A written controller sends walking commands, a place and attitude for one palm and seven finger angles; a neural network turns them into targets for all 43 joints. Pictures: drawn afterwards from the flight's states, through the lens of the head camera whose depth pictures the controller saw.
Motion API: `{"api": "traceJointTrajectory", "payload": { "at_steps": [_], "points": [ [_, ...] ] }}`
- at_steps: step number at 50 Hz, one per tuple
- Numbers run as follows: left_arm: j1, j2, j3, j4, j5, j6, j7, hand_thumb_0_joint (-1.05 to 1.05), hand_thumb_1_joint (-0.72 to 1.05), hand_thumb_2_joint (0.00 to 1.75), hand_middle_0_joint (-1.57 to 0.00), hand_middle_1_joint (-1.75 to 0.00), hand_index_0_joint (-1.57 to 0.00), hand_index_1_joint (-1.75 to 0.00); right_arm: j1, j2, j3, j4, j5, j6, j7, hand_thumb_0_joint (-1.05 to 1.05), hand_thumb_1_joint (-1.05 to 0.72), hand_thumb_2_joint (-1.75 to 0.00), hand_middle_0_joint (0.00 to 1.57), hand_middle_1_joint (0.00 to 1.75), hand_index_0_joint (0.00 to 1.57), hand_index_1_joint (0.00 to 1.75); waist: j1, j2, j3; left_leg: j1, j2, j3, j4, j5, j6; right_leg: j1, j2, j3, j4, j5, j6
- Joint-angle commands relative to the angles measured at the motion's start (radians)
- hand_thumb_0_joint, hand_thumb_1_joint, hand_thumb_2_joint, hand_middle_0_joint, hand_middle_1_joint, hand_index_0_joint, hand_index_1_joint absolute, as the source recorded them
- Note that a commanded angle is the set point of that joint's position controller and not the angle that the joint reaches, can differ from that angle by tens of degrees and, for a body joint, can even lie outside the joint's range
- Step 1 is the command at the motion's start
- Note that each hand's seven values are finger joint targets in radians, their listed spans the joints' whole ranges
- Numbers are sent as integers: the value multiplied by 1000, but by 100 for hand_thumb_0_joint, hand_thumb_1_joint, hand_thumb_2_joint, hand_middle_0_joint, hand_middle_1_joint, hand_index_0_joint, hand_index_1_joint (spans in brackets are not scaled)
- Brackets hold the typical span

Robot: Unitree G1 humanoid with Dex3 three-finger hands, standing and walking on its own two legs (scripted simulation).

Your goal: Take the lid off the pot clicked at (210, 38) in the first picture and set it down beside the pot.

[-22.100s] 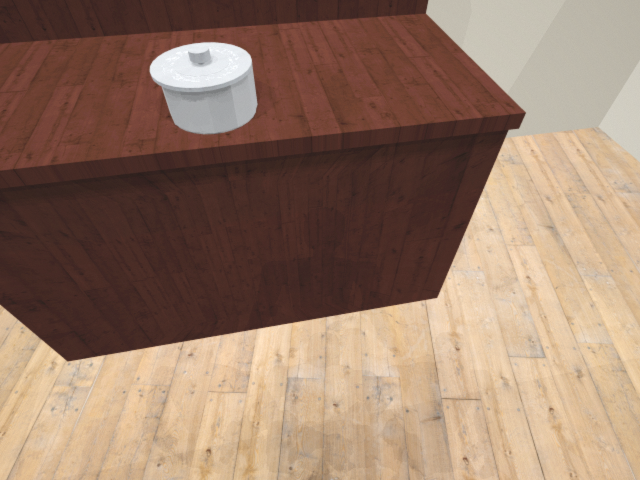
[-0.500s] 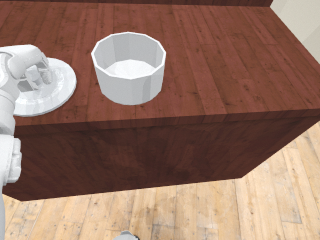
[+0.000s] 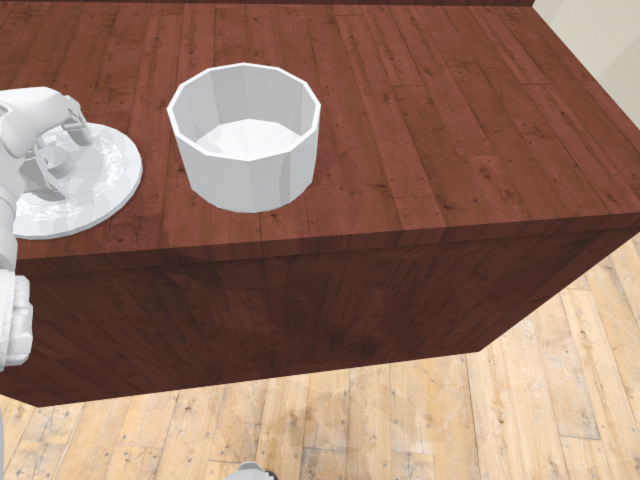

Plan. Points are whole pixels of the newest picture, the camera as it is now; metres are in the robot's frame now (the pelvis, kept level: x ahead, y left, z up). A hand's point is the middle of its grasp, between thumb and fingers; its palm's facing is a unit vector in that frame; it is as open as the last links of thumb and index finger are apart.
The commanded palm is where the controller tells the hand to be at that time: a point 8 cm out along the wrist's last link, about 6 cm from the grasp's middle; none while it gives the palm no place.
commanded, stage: open the fingers wide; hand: left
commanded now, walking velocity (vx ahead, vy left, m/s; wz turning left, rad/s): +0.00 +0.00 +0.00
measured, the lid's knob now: (53, 162) +0.50 +0.31 +0.09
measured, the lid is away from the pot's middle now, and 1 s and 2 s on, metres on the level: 0.25 0.25 0.25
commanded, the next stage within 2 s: raise the empty hand in 0.14 s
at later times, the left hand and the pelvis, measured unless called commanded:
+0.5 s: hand (30, 144) +0.48 +0.31 +0.14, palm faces -0.38 -0.10 -0.92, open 11.0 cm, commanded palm +0.50 +0.30 +0.20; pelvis +0.00 +0.00 +0.00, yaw +0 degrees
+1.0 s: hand out of the picture +0.48 +0.31 +0.19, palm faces -0.33 -0.11 -0.94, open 11.1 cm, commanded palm +0.50 +0.30 +0.26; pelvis +0.01 +0.00 +0.01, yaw +1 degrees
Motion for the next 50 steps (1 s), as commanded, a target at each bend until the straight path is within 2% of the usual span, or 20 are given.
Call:
{"api": "traceJointTrajectory", "payload": {
  "at_steps": [1, 3, 6, 10, 11, 13, 14, 17, 21, 25, 26, 30, 31, 32, 35, 39, 40, 46, 49, 50],
  "points": [
    [-528, 287, 76, -263, -4, -13, 47, 0, -9, 80, -42, -72, -42, -72, 97, -193, -76, -60, -6, -18, -19, 0, -90, -90, 20, 30, 20, 30, -3, 172, -457, 622, -18, -51, -46, 306, 4, -164, 80, -69, -88, 205, -76],
    [-475, 262, 70, -215, -5, -7, 46, 0, -9, 81, -42, -72, -42, -72, 99, -190, -77, -60, -6, -14, -16, 0, -90, -90, 20, 30, 20, 30, -4, 141, -421, 596, -21, -50, -43, 315, 4, -166, 81, -74, -90, 215, -78],
    [-432, 301, 99, -173, -1, -5, 49, 0, -9, 81, -42, -72, -42, -72, 97, -196, -72, -63, -3, -7, -15, 0, -90, -90, 20, 30, 20, 30, 2, 88, -410, 541, -28, -38, -41, 309, 7, -128, 81, -71, -83, 240, -75],
    [-481, 266, 67, -224, -7, -5, 48, 0, -10, 82, -43, -70, -43, -70, 92, -194, -69, -67, -3, -11, -15, 0, -90, -90, 20, 30, 20, 30, 1, 114, -412, 565, -26, -34, -48, 297, 11, -133, 80, -77, -86, 224, -77],
    [-514, 332, 111, -257, 3, -5, 54, 0, -10, 82, -43, -70, -43, -70, 93, -196, -75, -69, -6, -8, -15, 0, -90, -90, 20, 30, 20, 30, 4, 139, -466, 586, -24, -37, -45, 303, 9, -116, 79, -63, -87, 237, -74],
    [-470, 308, 97, -205, -1, -1, 49, 0, -10, 83, -43, -70, -43, -70, 92, -191, -73, -72, -3, -8, -19, 0, -90, -90, 20, 30, 20, 30, -4, 110, -417, 557, -30, -31, -44, 295, 11, -116, 78, -68, -94, 247, -74],
    [-483, 345, 121, -229, 0, -2, 50, 0, -10, 83, -43, -70, -43, -70, 90, -195, -73, -74, -3, -7, -19, 0, -90, -90, 20, 30, 20, 30, 2, 114, -434, 554, -29, -31, -48, 288, 11, -100, 77, -65, -94, 250, -73],
    [-492, 300, 74, -192, -1, 8, 43, 0, -10, 83, -43, -70, -43, -70, 83, -193, -67, -69, 2, -10, -23, 0, -90, -90, 20, 30, 20, 30, -9, 121, -381, 543, -29, -31, -55, 261, 10, -125, 77, -68, -102, 227, -74],
    [-535, 303, 73, -254, -5, 9, 29, 0, -10, 83, -43, -70, -43, -70, 78, -191, -70, -73, 0, -16, -22, 0, -90, -90, 20, 30, 20, 30, -5, 167, -442, 615, -25, -37, -52, 316, 10, -118, 78, -65, -106, 238, -74],
    [-503, 258, 38, -210, -24, 18, 4, 0, -10, 83, -43, -70, -43, -70, 74, -194, -64, -70, 7, -16, -21, 0, -90, -90, 20, 30, 20, 30, -2, 100, -384, 579, -27, -33, -69, 288, 13, -102, 77, -76, -112, 232, -75],
    [-543, 270, 40, -239, -17, 23, 5, 0, -10, 83, -43, -70, -43, -70, 69, -194, -69, -69, 4, -14, -18, 0, -90, -90, 20, 30, 20, 30, -4, 138, -407, 597, -25, -36, -66, 301, 10, -110, 76, -69, -112, 239, -74],
    [-528, 268, 45, -235, -28, 23, -10, 0, -10, 83, -43, -70, -43, -70, 67, -191, -64, -76, 7, -17, -18, 0, -90, -90, 20, 30, 20, 30, 7, 100, -404, 601, -28, -35, -71, 318, 15, -80, 77, -77, -114, 247, -75],
    [-559, 305, 68, -252, -18, 27, -8, 0, -10, 83, -43, -70, -43, -70, 59, -194, -67, -76, 5, -12, -16, 0, -90, -90, 20, 30, 20, 30, 5, 123, -417, 607, -25, -38, -72, 325, 12, -80, 75, -70, -115, 256, -74],
    [-567, 284, 48, -259, -13, 30, -9, 0, -10, 83, -43, -70, -43, -70, 59, -190, -68, -79, 6, -11, -14, 0, -90, -90, 20, 30, 20, 30, 3, 148, -422, 618, -27, -41, -69, 342, 11, -89, 75, -71, -116, 255, -76],
    [-511, 275, 50, -221, -22, 32, -18, 0, -10, 83, -43, -70, -43, -70, 53, -189, -60, -85, 12, -12, -11, 0, -90, -90, 20, 30, 20, 30, 12, 87, -396, 594, -30, -32, -75, 355, 15, -57, 75, -77, -117, 272, -74],
    [-598, 297, 44, -244, -6, 50, -22, 0, -10, 83, -43, -70, -43, -70, 46, -192, -64, -89, 9, -7, -8, 0, -90, -90, 20, 30, 20, 30, 3, 100, -393, 587, -30, -40, -96, 283, 13, -55, 71, -73, -132, 243, -75],
    [-599, 261, 21, -272, -18, 44, -28, 0, -10, 83, -43, -70, -43, -70, 41, -186, -62, -95, 9, -13, -10, 0, -90, -90, 20, 30, 20, 30, 10, 117, -412, 620, -29, -39, -89, 336, 14, -56, 72, -77, -126, 252, -76],
    [-617, 319, 58, -259, -8, 55, -43, 0, -10, 83, -43, -70, -43, -70, 36, -188, -64, -94, 8, -10, -4, 0, -90, -90, 20, 30, 20, 30, 10, 120, -413, 617, -32, -32, -96, 323, 15, -29, 70, -69, -142, 265, -72],
    [-585, 287, 21, -181, -7, 67, -53, 0, -10, 83, -43, -70, -43, -70, 37, -190, -59, -91, 13, -5, -3, 0, -90, -90, 20, 30, 20, 30, 4, 69, -337, 554, -38, -30, -113, 259, 14, -25, 69, -74, -152, 246, -73],
    [-610, 241, -17, -216, -19, 63, -63, 0, -10, 83, -43, -70, -43, -70, 27, -189, -55, -93, 15, -10, -3, 0, -90, -90, 20, 30, 20, 30, 6, 97, -342, 582, -34, -32, -115, 282, 14, -39, 68, -80, -147, 239, -76]
  ]
}}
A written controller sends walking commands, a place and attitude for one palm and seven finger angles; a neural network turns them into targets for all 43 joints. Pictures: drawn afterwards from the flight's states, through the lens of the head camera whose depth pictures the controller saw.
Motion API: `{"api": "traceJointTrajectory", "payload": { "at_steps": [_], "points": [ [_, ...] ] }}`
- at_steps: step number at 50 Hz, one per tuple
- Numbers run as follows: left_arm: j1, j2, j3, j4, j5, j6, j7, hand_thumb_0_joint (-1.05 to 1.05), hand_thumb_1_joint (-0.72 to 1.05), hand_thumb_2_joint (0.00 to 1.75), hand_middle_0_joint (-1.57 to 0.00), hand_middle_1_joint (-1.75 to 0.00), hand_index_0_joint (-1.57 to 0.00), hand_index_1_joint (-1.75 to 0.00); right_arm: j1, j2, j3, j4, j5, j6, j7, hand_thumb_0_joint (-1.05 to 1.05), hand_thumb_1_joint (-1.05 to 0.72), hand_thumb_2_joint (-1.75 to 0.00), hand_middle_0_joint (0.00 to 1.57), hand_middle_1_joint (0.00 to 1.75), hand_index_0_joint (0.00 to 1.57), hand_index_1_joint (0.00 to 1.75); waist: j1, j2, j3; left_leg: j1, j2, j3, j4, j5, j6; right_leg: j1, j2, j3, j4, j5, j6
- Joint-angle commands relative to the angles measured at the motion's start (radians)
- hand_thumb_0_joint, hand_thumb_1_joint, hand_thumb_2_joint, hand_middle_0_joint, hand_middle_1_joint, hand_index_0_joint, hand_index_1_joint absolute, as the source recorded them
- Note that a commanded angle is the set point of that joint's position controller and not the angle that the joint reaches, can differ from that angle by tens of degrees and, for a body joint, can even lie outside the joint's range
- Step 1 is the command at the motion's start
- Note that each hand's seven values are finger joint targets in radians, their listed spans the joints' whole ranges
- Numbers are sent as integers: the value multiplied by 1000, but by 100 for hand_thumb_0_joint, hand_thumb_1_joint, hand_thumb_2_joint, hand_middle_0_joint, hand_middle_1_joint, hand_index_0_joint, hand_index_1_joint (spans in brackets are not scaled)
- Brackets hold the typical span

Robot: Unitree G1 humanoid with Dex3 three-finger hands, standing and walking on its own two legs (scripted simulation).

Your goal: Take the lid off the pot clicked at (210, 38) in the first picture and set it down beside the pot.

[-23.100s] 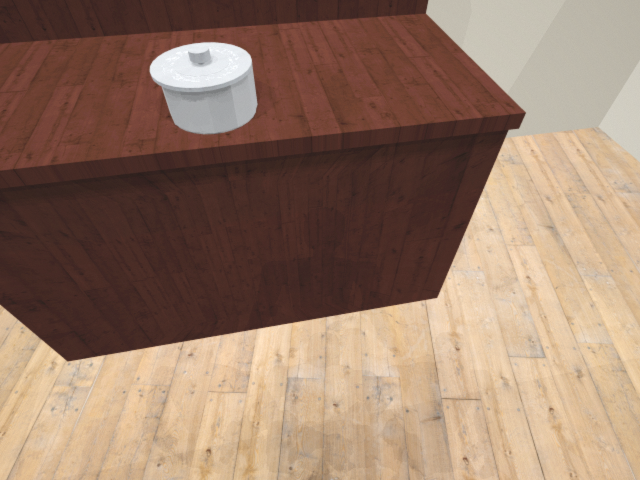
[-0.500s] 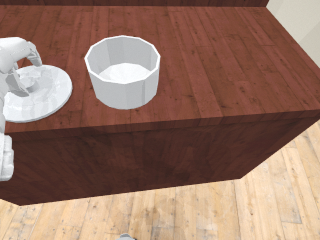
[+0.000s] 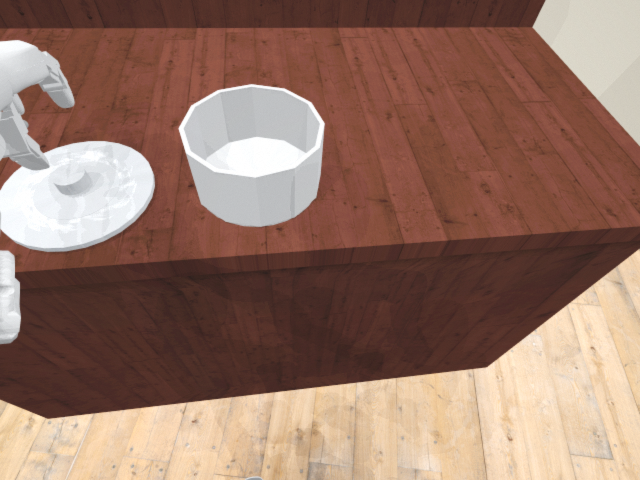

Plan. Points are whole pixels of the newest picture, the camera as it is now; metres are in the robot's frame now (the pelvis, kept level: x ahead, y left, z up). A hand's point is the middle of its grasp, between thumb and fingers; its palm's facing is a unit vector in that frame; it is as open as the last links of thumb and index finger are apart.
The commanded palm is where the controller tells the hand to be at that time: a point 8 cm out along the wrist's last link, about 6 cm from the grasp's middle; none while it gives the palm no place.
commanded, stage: raise the empty hand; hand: left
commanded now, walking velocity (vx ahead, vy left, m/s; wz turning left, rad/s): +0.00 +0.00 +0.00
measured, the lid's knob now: (71, 179) +0.50 +0.31 +0.08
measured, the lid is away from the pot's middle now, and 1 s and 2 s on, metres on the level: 0.25 0.25 0.25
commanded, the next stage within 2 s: draw the hand back to the body in 0.54 s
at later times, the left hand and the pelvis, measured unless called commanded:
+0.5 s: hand out of the picture +0.47 +0.31 +0.23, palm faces -0.28 -0.10 -0.95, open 11.1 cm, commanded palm +0.49 +0.30 +0.29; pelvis +0.00 +0.00 +0.00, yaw +1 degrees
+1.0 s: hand (1, 100) +0.46 +0.30 +0.22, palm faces -0.26 -0.07 -0.96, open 11.1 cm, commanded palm +0.43 +0.29 +0.29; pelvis +0.00 +0.00 +0.01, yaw +1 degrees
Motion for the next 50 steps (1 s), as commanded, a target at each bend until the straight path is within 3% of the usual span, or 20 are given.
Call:
{"api": "traceJointTrajectory", "payload": {
  "at_steps": [1, 3, 5, 6, 9, 11, 13, 17, 20, 21, 25, 27, 30, 31, 35, 38, 41, 45, 46, 50],
  "points": [
    [-582, 237, 19, -254, -6, 10, 22, 0, -10, 83, -43, -70, -43, -70, 60, -191, -70, -62, -4, -18, -12, 0, -90, -90, 20, 30, 20, 30, -10, 114, -397, 537, -16, -40, -57, 271, 13, -134, 77, -73, -85, 217, -74],
    [-572, 231, 21, -242, 0, 11, 16, 0, -10, 83, -43, -70, -43, -70, 71, -184, -73, -64, -6, -24, -15, 0, -90, -90, 20, 30, 20, 30, -12, 144, -404, 571, -21, -52, -44, 320, 15, -154, 80, -74, -87, 220, -78],
    [-517, 248, 45, -205, -20, 5, 3, 0, -10, 83, -43, -70, -43, -70, 76, -187, -68, -60, -3, -29, -16, 0, -90, -90, 20, 30, 20, 30, -1, 80, -384, 544, -23, -39, -49, 321, 19, -117, 78, -78, -86, 242, -76],
    [-537, 283, 62, -204, -7, 10, 5, 0, -10, 83, -43, -70, -43, -70, 70, -192, -70, -60, -4, -22, -14, 0, -90, -90, 20, 30, 20, 30, -4, 85, -397, 528, -26, -37, -54, 292, 18, -107, 77, -70, -90, 239, -73],
    [-559, 265, 37, -196, 3, 18, 2, 0, -10, 83, -43, -70, -43, -70, 64, -189, -69, -60, -2, -20, -10, 0, -90, -90, 20, 30, 20, 30, -4, 91, -366, 508, -26, -36, -63, 268, 16, -108, 76, -75, -96, 231, -76],
    [-598, 300, 62, -262, 6, 14, 0, 0, -10, 83, -43, -70, -43, -70, 51, -191, -68, -69, -4, -20, -5, 0, -90, -90, 20, 30, 20, 30, 5, 132, -421, 553, -22, -44, -56, 334, 15, -97, 75, -71, -88, 247, -76],
    [-597, 229, 10, -235, 3, 26, -12, 0, -10, 83, -43, -70, -43, -70, 53, -184, -72, -68, -3, -22, -4, 0, -90, -90, 20, 30, 20, 30, -7, 126, -391, 562, -22, -49, -58, 315, 15, -129, 76, -76, -100, 220, -75],
    [-594, 241, 8, -182, 0, 42, -23, 0, -10, 83, -43, -70, -43, -70, 52, -191, -64, -58, 0, -23, -1, 0, -90, -90, 20, 30, 20, 30, -7, 81, -344, 514, -25, -43, -73, 262, 16, -114, 75, -77, -105, 214, -75],
    [-651, 219, -13, -263, -4, 40, -28, 0, -10, 83, -43, -70, -43, -70, 45, -187, -62, -67, -2, -37, -1, 0, -90, -90, 20, 30, 20, 30, 5, 134, -399, 573, -23, -49, -72, 323, 16, -106, 72, -81, -100, 222, -80],
    [-676, 255, 15, -266, 11, 45, -23, 0, -10, 83, -43, -70, -43, -70, 51, -187, -67, -61, -6, -37, 1, 0, -90, -90, 20, 30, 20, 30, -1, 141, -429, 594, -20, -59, -71, 322, 15, -111, 74, -73, -106, 213, -75],
    [-565, 161, -48, -94, -9, 64, -38, 0, -10, 83, -43, -70, -43, -70, 59, -191, -54, -48, 1, -46, 0, 0, -90, -90, 20, 30, 20, 30, -5, 45, -290, 494, -26, -45, -97, 214, 14, -122, 71, -89, -109, 184, -77],
    [-633, 219, -22, -129, 17, 66, -28, 0, -10, 83, -43, -70, -43, -70, 54, -195, -57, -46, -3, -38, 2, 0, -90, -90, 20, 30, 20, 30, -5, 49, -325, 484, -31, -45, -97, 181, 15, -107, 70, -76, -113, 180, -75],
    [-723, 136, -90, -228, 2, 62, -32, 0, -10, 83, -43, -70, -43, -70, 45, -189, -57, -48, -3, -54, 1, 0, -90, -90, 20, 30, 20, 30, -7, 124, -369, 566, -18, -61, -99, 224, 13, -143, 67, -83, -111, 165, -81],
    [-774, 180, -53, -282, 9, 64, -27, 0, -10, 83, -43, -70, -43, -70, 46, -190, -63, -47, -9, -57, 3, 0, -90, -90, 20, 30, 20, 30, -6, 147, -426, 610, -15, -76, -92, 263, 11, -142, 71, -75, -114, 173, -77],
    [-573, 190, 4, -185, 4, 55, -32, 0, -10, 83, -43, -70, -43, -70, 64, -184, -64, -67, -5, -57, 6, 0, -90, -90, 20, 30, 20, 30, 14, 88, -397, 571, -29, -64, -72, 360, 10, -107, 72, -84, -93, 224, -81],
    [-541, 195, -1, -164, 15, 72, -24, 0, -10, 83, -43, -70, -43, -70, 33, -185, -63, -81, -2, -28, 16, 0, -90, -90, 20, 30, 20, 30, 15, 33, -320, 486, -33, -52, -95, 253, 10, -93, 69, -83, -103, 198, -77],
    [-620, 264, 60, -394, 19, 62, -9, 0, -10, 83, -43, -70, -43, -70, 9, -175, -71, -120, -8, -24, 21, 0, -90, -90, 20, 30, 20, 30, 32, 132, -483, 606, -29, -68, -77, 392, 14, -53, 67, -68, -91, 245, -81],
    [-402, 241, 79, -305, -23, 75, -21, 0, -10, 83, -43, -70, -43, -70, -6, -177, -65, -138, 5, -21, 23, 0, -90, -90, 20, 30, 20, 30, 43, 58, -365, 540, -32, -56, -88, 378, 16, -33, 66, -80, -99, 245, -82],
    [-429, 283, 107, -389, -17, 79, -19, 0, -10, 83, -43, -70, -43, -70, -25, -176, -65, -147, 3, -14, 29, 0, -90, -90, 20, 30, 20, 30, 53, 69, -410, 549, -28, -58, -98, 361, 16, -6, 63, -73, -101, 242, -76],
    [-365, 213, 67, -506, -51, 98, -24, 0, -10, 83, -43, -70, -43, -70, -68, -168, -67, -171, 8, -17, 32, 0, -90, -90, 20, 30, 20, 30, 45, 96, -374, 581, -26, -60, -97, 391, 21, -19, 60, -76, -115, 234, -81]
  ]
}}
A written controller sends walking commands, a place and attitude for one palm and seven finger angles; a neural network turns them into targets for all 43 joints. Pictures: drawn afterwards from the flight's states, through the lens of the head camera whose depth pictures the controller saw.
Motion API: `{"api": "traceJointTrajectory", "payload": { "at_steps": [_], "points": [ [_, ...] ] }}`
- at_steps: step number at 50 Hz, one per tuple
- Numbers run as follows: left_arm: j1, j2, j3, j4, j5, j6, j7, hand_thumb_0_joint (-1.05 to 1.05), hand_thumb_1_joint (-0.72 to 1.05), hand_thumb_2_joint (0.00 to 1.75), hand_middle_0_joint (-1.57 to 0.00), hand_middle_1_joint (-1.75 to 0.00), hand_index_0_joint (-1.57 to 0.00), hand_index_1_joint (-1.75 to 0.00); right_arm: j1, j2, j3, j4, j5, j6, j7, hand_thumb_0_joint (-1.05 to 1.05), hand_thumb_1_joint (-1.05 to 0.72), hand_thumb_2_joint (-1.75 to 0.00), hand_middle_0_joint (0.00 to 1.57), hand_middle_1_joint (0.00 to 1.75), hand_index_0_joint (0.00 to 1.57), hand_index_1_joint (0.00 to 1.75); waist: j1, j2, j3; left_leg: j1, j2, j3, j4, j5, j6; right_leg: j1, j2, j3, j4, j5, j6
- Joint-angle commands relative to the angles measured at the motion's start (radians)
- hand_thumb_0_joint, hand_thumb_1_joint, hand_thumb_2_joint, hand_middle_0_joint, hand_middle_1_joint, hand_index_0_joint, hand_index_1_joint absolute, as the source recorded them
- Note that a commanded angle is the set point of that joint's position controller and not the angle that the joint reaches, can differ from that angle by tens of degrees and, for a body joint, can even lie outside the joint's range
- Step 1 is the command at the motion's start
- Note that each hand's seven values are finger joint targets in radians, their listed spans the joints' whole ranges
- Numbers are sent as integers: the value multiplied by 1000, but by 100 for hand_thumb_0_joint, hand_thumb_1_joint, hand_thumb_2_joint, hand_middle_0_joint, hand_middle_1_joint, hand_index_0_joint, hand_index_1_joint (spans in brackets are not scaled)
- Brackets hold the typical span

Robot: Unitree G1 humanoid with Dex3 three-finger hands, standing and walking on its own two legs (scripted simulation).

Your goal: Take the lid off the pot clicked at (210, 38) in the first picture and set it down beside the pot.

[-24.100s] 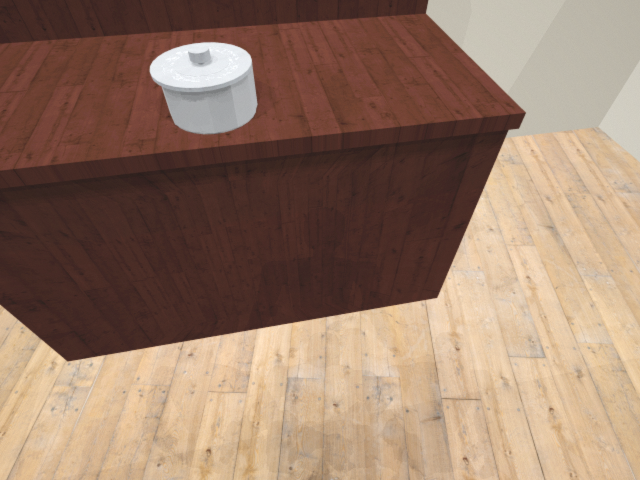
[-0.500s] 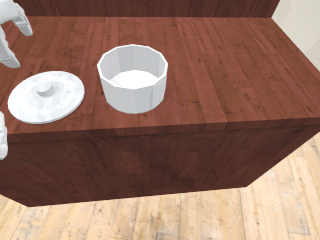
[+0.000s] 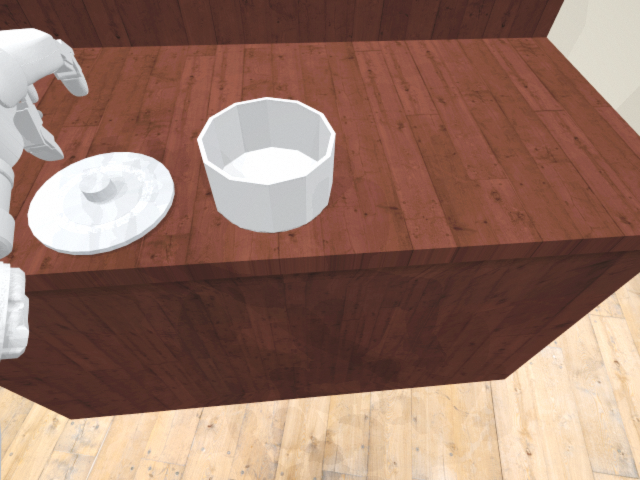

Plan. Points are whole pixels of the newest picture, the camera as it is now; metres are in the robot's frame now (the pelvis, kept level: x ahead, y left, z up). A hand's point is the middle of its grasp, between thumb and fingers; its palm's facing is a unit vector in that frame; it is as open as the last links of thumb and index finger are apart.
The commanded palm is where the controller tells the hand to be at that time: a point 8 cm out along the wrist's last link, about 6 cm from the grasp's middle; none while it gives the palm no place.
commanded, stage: draw the hand back to the body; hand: left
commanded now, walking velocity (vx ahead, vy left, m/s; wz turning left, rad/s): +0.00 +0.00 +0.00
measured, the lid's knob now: (97, 187) +0.50 +0.30 +0.07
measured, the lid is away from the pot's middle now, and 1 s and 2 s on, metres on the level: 0.25 0.25 0.25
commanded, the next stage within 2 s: step back with the hand held close in 1.90 s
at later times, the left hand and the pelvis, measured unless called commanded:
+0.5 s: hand (50, 97) +0.41 +0.23 +0.27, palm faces +0.43 -0.88 -0.21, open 10.6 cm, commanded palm +0.35 +0.27 +0.28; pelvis +0.01 -0.04 +0.01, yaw -2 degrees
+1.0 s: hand (38, 167) +0.32 +0.21 +0.27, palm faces +0.50 -0.84 -0.22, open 8.3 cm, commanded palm +0.27 +0.24 +0.27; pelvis +0.02 -0.07 +0.02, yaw -1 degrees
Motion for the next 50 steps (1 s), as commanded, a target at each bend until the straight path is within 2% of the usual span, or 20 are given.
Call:
{"api": "traceJointTrajectory", "payload": {
  "at_steps": [1, 4, 5, 6, 7, 8, 10, 11, 16, 18, 21, 24, 28, 31, 35, 39, 40, 44, 48, 50],
  "points": [
    [-429, 315, 130, -335, -27, 21, 44, 0, -10, 83, -43, -70, -43, -70, -43, -165, -62, -129, 1, -29, -7, 0, -90, -90, 20, 30, 20, 30, 32, 58, -428, 505, -4, -69, -42, 356, 16, -62, 80, -69, -72, 221, -74],
    [-344, 293, 116, -312, -41, 30, 36, 0, -10, 83, -43, -70, -43, -70, -82, -162, -50, -139, 9, -25, -11, 0, -90, -90, 20, 30, 20, 30, 37, 22, -354, 449, -10, -61, -63, 281, 15, -51, 76, -77, -81, 199, -74],
    [-321, 267, 99, -360, -55, 32, 37, 0, -10, 83, -43, -70, -43, -70, -99, -164, -51, -148, 7, -29, -9, 0, -90, -90, 20, 30, 20, 30, 42, 59, -362, 469, -9, -56, -54, 319, 15, -46, 72, -76, -76, 220, -79],
    [-329, 288, 118, -423, -50, 38, 41, 0, -10, 83, -43, -70, -43, -70, -100, -156, -50, -154, 5, -29, -6, 0, -90, -90, 20, 30, 20, 30, 47, 63, -397, 492, -9, -65, -57, 332, 15, -32, 73, -72, -78, 220, -76],
    [-394, 60, 341, -502, -682, -88, 231, 0, -10, 83, -43, -70, -43, -70, 28, -88, -37, -220, -11, -103, -22, 0, -90, -90, 20, 30, 20, 30, 18, 82, -284, 615, 67, -77, -104, 152, -13, -103, 67, -94, -123, 147, -100],
    [-273, 39, 285, -488, -737, -125, 323, 0, -10, 83, -43, -70, -43, -70, -39, -118, -12, -205, -18, -128, -34, 0, -90, -90, 20, 30, 20, 30, 37, 68, -277, 665, 94, -136, -159, 64, -22, -102, 68, -76, -128, 84, -99],
    [-147, -3, 334, -478, -899, -159, 435, 0, -10, 83, -43, -70, -43, -70, -64, -135, -11, -193, -22, -158, -54, 0, -90, -90, 20, 30, 20, 30, 46, -36, -231, 597, 85, -118, -183, -19, -12, -41, 66, -58, -152, 95, -89],
    [-144, 60, 406, -540, -932, -170, 481, 0, -10, 83, -43, -70, -43, -70, -72, -139, -10, -180, -26, -168, -57, 0, -90, -90, 20, 30, 20, 30, 60, -44, -257, 584, 82, -96, -184, 18, -15, 9, 62, -48, -163, 139, -86],
    [-62, 17, 452, -731, -990, -201, 588, 0, 0, 83, -41, -66, -41, -66, -123, -122, -14, -143, -49, -220, -51, 0, -90, -90, 20, 30, 20, 30, 77, 147, -266, 629, 72, -38, -178, 205, -44, 90, 58, -43, -192, 247, -87],
    [35, 5, 473, -723, -1002, -197, 608, 0, 5, 84, -40, -64, -40, -64, -132, -118, -12, -131, -53, -233, -46, 0, -90, -90, 20, 30, 20, 30, 87, 126, -232, 595, 65, -25, -188, 210, -49, 125, 61, -49, -201, 262, -85],
    [128, 43, 540, -820, -1017, -210, 625, 0, 13, 84, -38, -61, -38, -61, -160, -119, -17, -130, -59, -247, -42, 0, -90, -90, 20, 30, 20, 30, 105, 84, -255, 585, 59, 1, -182, 273, -41, 194, 56, -44, -205, 350, -79],
    [254, -14, 528, -849, -1032, -204, 626, 0, 20, 85, -36, -58, -36, -58, -177, -114, -22, -121, -59, -261, -34, 0, -90, -90, 20, 30, 20, 30, 110, 44, -237, 579, 52, 26, -168, 335, -35, 212, 57, -41, -204, 431, -68],
    [349, -29, 540, -885, -1045, -192, 627, 0, 30, 86, -34, -54, -34, -54, -197, -116, -28, -110, -57, -269, -33, 0, -90, -90, 20, 30, 20, 30, 115, -17, -188, 558, 38, 49, -164, 315, -22, 214, 52, -36, -214, 479, -55],
    [375, -31, 539, -910, -1054, -186, 623, 0, 38, 86, -32, -51, -32, -51, -215, -116, -27, -104, -55, -267, -38, 0, -90, -90, 20, 30, 20, 30, 115, 3, -143, 554, 27, 58, -166, 267, -15, 202, 40, -24, -236, 470, -48],
    [390, -22, 561, -1083, -1059, -209, 629, 0, 48, 87, -30, -47, -30, -47, -245, -109, -27, -111, -55, -287, -42, 0, -90, -90, 20, 30, 20, 30, 127, 47, -207, 609, 23, 55, -161, 322, -14, 241, 35, -22, -222, 527, -47],
    [552, -42, 602, -1039, -1071, -201, 633, 0, 58, 88, -28, -43, -28, -43, -247, -105, -32, -98, -63, -289, -39, 0, -90, -90, 20, 30, 20, 30, 141, -43, -171, 578, 20, 60, -167, 325, -14, 253, 33, -26, -221, 579, -36],
    [577, -49, 599, -1025, -1074, -200, 627, 0, 60, 88, -27, -42, -27, -42, -249, -107, -33, -93, -62, -284, -39, 0, -90, -90, 20, 30, 20, 30, 141, -36, -137, 568, 19, 61, -167, 309, -15, 254, 28, -25, -223, 579, -36],
    [623, -66, 607, -1142, -1083, -213, 624, 0, 70, 89, -25, -38, -25, -38, -281, -91, -31, -109, -64, -294, -40, 0, -90, -90, 20, 30, 20, 30, 149, -8, -159, 596, 17, 64, -172, 314, -12, 254, 27, -21, -231, 579, -32],
    [664, -100, 597, -1152, -1089, -211, 622, 0, 80, 89, -22, -34, -22, -34, -287, -85, -28, -104, -68, -297, -41, 0, -90, -90, 20, 30, 20, 30, 148, -36, -115, 593, 18, 59, -185, 297, -13, 234, 31, -26, -244, 537, -33],
    [703, -90, 618, -1195, -1091, -217, 621, 0, 85, 90, -21, -32, -21, -32, -294, -83, -32, -106, -68, -299, -43, 0, -90, -90, 20, 30, 20, 30, 153, -6, -116, 606, 20, 61, -184, 298, -12, 242, 29, -22, -248, 535, -35]
  ]
}}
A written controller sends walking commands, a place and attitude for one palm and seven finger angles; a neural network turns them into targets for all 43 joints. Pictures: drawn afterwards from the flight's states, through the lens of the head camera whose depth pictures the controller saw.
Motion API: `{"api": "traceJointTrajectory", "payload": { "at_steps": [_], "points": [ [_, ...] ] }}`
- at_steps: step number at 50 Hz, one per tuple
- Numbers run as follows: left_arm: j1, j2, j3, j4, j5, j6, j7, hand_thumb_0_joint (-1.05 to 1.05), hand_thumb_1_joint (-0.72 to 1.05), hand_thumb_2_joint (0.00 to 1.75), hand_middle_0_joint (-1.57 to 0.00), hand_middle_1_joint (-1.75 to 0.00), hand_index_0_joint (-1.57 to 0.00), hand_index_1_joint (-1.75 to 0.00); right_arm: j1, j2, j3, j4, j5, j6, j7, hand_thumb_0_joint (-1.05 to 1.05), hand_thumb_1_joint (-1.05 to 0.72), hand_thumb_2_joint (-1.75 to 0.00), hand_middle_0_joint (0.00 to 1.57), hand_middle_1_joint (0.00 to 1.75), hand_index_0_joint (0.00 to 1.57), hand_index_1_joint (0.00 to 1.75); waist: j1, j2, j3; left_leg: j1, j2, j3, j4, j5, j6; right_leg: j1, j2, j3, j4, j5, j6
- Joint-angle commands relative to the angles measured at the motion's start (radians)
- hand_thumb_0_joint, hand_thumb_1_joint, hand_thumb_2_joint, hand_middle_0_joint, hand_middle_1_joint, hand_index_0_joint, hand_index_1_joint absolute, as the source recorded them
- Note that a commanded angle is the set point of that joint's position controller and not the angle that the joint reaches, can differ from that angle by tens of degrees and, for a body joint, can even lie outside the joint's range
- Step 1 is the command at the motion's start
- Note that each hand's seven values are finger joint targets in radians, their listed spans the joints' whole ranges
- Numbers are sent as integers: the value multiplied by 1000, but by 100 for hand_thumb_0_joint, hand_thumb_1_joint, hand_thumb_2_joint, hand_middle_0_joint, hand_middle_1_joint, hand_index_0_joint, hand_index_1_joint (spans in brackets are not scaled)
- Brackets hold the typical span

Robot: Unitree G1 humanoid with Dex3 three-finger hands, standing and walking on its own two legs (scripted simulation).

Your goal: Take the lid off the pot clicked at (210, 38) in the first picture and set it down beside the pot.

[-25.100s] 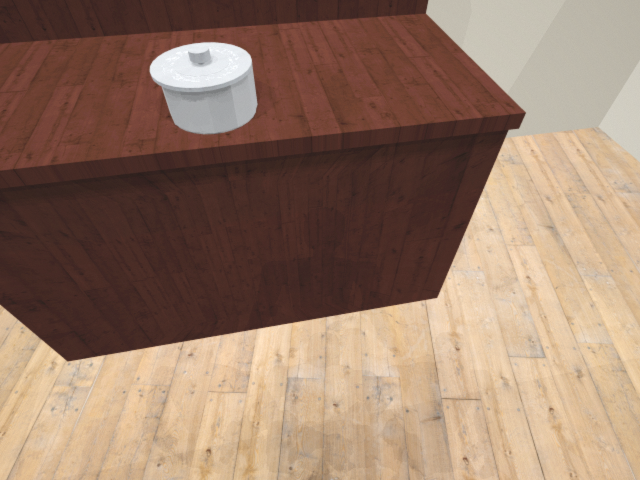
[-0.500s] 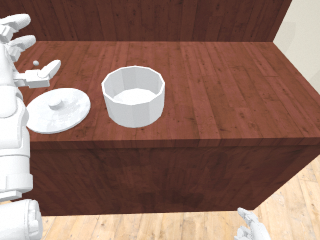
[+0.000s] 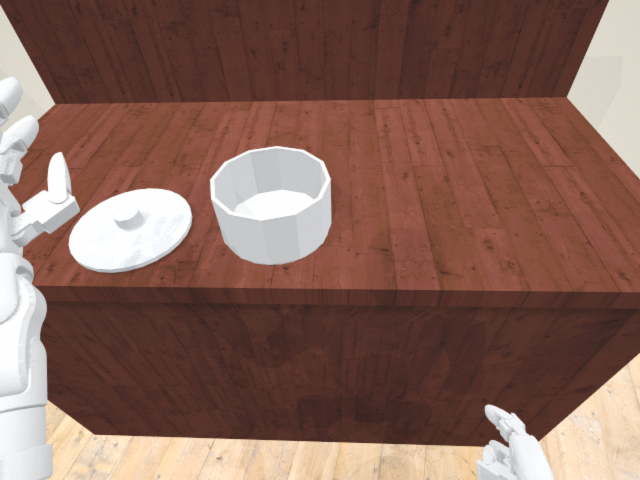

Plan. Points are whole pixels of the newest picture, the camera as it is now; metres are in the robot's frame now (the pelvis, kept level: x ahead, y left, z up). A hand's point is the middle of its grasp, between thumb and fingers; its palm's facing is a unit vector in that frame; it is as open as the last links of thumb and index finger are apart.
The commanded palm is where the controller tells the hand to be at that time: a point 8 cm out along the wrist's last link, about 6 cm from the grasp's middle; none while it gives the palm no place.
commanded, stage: draw the hand back to the body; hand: left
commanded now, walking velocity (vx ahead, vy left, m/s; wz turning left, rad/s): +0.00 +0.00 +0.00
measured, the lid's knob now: (127, 216) +0.48 +0.38 +0.06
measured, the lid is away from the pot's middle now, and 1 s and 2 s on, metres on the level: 0.25 0.25 0.25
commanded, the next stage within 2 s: step back with the hand held close in 0.90 s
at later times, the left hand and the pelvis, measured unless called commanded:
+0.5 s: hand (20, 262) +0.22 +0.27 +0.25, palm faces +0.48 -0.83 -0.28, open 7.4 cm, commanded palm +0.16 +0.31 +0.24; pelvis -0.01 +0.02 +0.00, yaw +0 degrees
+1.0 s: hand out of the picture +0.15 +0.28 +0.24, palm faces +0.49 -0.81 -0.32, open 7.4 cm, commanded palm +0.10 +0.32 +0.24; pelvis -0.03 +0.04 +0.00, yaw +1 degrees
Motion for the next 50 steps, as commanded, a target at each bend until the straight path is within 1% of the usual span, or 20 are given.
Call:
{"api": "traceJointTrajectory", "payload": {
  "at_steps": [1, 4, 6, 8, 12, 15, 18, 21, 24, 27, 29, 30, 32, 36, 37, 38, 40, 44, 48, 50],
  "points": [
    [-244, 268, 100, -282, -11, -69, 13, 0, 88, 90, -21, -31, -21, -31, -145, -102, -44, -157, -3, -57, -14, 0, -90, -90, 20, 30, 20, 30, 5, -5, -205, 237, -48, 69, 19, 262, 78, -120, -37, -26, -59, 487, 38],
    [-178, 227, 85, -325, -13, -74, 15, 0, 90, 90, -20, -30, -20, -30, -149, -94, -44, -156, -6, -69, -13, 0, -90, -90, 20, 30, 20, 30, 7, -2, -205, 252, -45, 67, 12, 278, 76, -123, -32, -32, -58, 478, 36],
    [-151, 233, 100, -323, -15, -73, 15, 0, 90, 90, -20, -30, -20, -30, -149, -94, -44, -152, -9, -67, -14, 0, -90, -90, 20, 30, 20, 30, 8, -27, -174, 239, -44, 64, 4, 250, 75, -137, -31, -33, -70, 446, 36],
    [-133, 200, 74, -343, -17, -73, 11, 0, 90, 90, -20, -30, -20, -30, -155, -89, -42, -156, -8, -68, -16, 0, -90, -90, 20, 30, 20, 30, 5, -27, -150, 242, -41, 60, -5, 235, 74, -148, -30, -36, -80, 408, 35],
    [-41, 200, 92, -436, -18, -89, 12, 0, 90, 90, -20, -30, -20, -30, -164, -81, -42, -162, -16, -81, -15, 0, -90, -90, 20, 30, 20, 30, 18, 2, -183, 259, -39, 57, -8, 249, 72, -127, -33, -36, -75, 408, 31],
    [10, 204, 104, -478, -18, -93, 10, 0, 90, 90, -20, -30, -20, -30, -161, -81, -44, -159, -19, -82, -13, 0, -90, -90, 20, 30, 20, 30, 17, -7, -166, 255, -35, 53, -9, 258, 70, -124, -34, -40, -74, 413, 29],
    [73, 171, 89, -477, -19, -92, 8, 0, 90, 90, -20, -30, -20, -30, -163, -75, -43, -159, -21, -85, -13, 0, -90, -90, 20, 30, 20, 30, 19, -17, -145, 246, -33, 50, -19, 232, 67, -140, -32, -43, -87, 368, 30],
    [121, 165, 82, -575, -14, -107, 6, 0, 90, 90, -20, -30, -20, -30, -170, -72, -43, -166, -26, -94, -9, 0, -90, -90, 20, 30, 20, 30, 22, 31, -159, 257, -33, 47, -17, 237, 65, -136, -34, -42, -87, 361, 26],
    [187, 155, 84, -596, -13, -106, 7, 0, 90, 90, -20, -30, -20, -30, -165, -70, -44, -165, -27, -100, -5, 0, -90, -90, 20, 30, 20, 30, 23, 13, -146, 251, -27, 40, -23, 230, 61, -141, -33, -45, -88, 337, 26],
    [248, 149, 96, -586, -20, -106, 5, 0, 90, 90, -20, -30, -20, -30, -167, -67, -43, -162, -28, -99, -5, 0, -90, -90, 20, 30, 20, 30, 23, -20, -97, 226, -23, 34, -33, 179, 60, -159, -33, -47, -105, 279, 27],
    [274, 129, 75, -647, -18, -113, 0, 0, 90, 90, -20, -30, -20, -30, -171, -65, -43, -169, -28, -105, -3, 0, -90, -90, 20, 30, 20, 30, 23, 5, -102, 230, -23, 32, -34, 168, 58, -160, -34, -46, -108, 260, 26],
    [296, 143, 84, -681, -16, -119, 2, 0, 90, 90, -20, -30, -20, -30, -168, -65, -42, -170, -29, -108, -1, 0, -90, -90, 20, 30, 20, 30, 23, 22, -106, 234, -22, 28, -32, 169, 57, -153, -34, -47, -103, 259, 23],
    [353, 137, 94, -675, -16, -117, 5, 0, 90, 90, -20, -30, -20, -30, -168, -61, -42, -169, -33, -114, -1, 0, -90, -90, 20, 30, 20, 30, 28, 7, -96, 221, -22, 26, -35, 159, 55, -157, -35, -50, -107, 244, 23],
    [407, 130, 92, -750, -11, -123, 6, 0, 90, 90, -20, -30, -20, -30, -167, -59, -43, -172, -35, -120, 2, 0, -90, -90, 20, 30, 20, 30, 25, 30, -90, 215, -21, 21, -37, 134, 49, -164, -33, -48, -117, 210, 20],
    [438, 126, 96, -737, -15, -121, 7, 0, 90, 90, -20, -30, -20, -30, -163, -56, -43, -173, -34, -123, 1, 0, -90, -90, 20, 30, 20, 30, 27, 11, -84, 212, -16, 15, -40, 123, 49, -167, -34, -51, -116, 192, 21],
    [427, 109, 77, -730, -12, -119, 6, 0, 90, 90, -20, -30, -20, -30, -163, -57, -42, -167, -33, -123, 1, 0, -90, -90, 20, 30, 20, 30, 20, 14, -58, 207, -16, 17, -43, 106, 47, -184, -33, -50, -124, 175, 21],
    [378, 129, 82, -751, -8, -123, 12, 0, 90, 90, -20, -30, -20, -30, -162, -58, -40, -165, -32, -130, -3, 0, -90, -90, 20, 30, 20, 30, 15, 30, -50, 214, -15, 9, -46, 77, 49, -194, -31, -48, -129, 142, 20],
    [419, 95, 66, -726, -7, -122, 10, 0, 90, 90, -20, -30, -20, -30, -158, -57, -40, -162, -35, -137, -4, 0, -90, -90, 20, 30, 20, 30, 21, -1, -41, 204, -15, 3, -55, 69, 47, -191, -31, -52, -129, 128, 19],
    [402, 105, 69, -731, -5, -124, 14, 0, 90, 90, -20, -30, -20, -30, -162, -58, -38, -161, -36, -142, -4, 0, -90, -90, 20, 30, 20, 30, 23, 18, -31, 194, -16, -7, -67, 26, 44, -191, -30, -49, -134, 91, 17],
    [409, 118, 77, -767, -1, -127, 15, 0, 90, 90, -20, -30, -20, -30, -165, -55, -36, -164, -35, -145, -1, 0, -90, -90, 20, 30, 20, 30, 28, 36, -59, 205, -15, -9, -65, 32, 44, -174, -28, -44, -126, 98, 14]
  ]
}}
